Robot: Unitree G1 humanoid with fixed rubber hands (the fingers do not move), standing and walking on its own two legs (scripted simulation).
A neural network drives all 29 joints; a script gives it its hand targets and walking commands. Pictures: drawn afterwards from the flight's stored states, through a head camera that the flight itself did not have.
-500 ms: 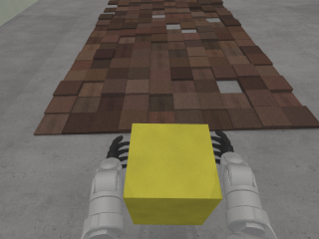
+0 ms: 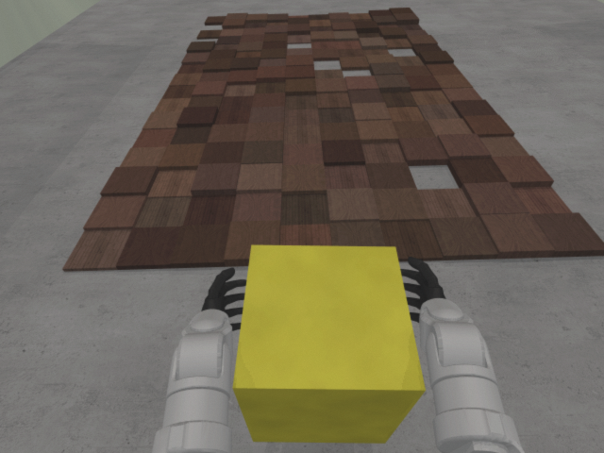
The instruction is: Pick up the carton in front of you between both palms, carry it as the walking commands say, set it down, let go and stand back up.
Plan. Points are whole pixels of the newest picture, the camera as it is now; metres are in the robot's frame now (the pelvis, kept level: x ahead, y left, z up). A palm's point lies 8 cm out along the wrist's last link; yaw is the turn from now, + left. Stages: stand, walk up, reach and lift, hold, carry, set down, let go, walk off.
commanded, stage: reach and lift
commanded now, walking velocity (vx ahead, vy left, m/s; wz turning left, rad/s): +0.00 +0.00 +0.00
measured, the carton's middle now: (321, 348) +0.28 +0.00 -0.05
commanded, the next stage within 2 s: hold in 0.12 s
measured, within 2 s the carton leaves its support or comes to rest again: neither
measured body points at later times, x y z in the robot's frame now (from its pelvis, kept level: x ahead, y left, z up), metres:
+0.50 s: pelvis -0.01 +0.00 +0.00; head -0.06 +0.00 +0.45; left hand +0.29 +0.15 +0.04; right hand +0.29 -0.15 +0.05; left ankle +0.02 +0.12 -0.75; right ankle +0.00 -0.13 -0.75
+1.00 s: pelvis -0.01 +0.00 +0.00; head -0.05 +0.00 +0.45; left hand +0.29 +0.15 +0.04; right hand +0.30 -0.15 +0.05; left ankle +0.02 +0.12 -0.75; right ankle +0.00 -0.13 -0.75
